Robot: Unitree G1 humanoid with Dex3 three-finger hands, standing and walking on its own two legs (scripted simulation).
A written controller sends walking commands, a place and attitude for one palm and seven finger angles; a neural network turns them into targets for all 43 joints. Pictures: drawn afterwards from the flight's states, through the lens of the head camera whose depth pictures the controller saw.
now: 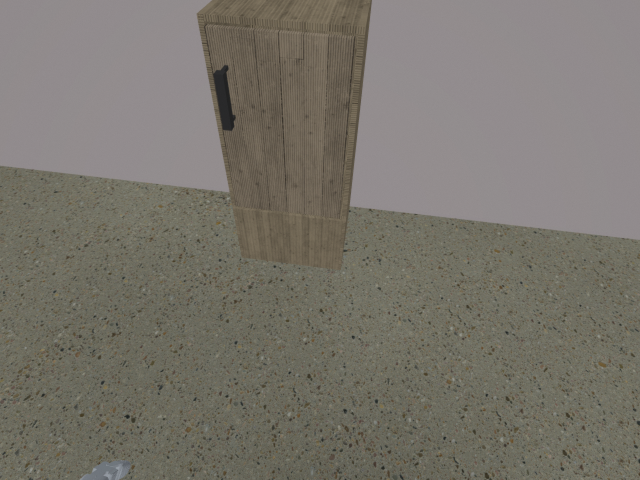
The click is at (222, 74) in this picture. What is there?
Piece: cupboard door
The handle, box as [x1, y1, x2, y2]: [213, 65, 235, 130]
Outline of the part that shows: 224,65 220,70 216,70 213,74 223,129 231,130 233,127 233,120 235,116 231,113 225,73 228,68 227,65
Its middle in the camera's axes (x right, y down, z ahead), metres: -0.26 -0.38 +1.06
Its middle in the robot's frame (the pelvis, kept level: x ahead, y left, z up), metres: +1.03 +0.31 -0.03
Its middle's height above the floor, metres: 0.74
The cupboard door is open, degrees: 0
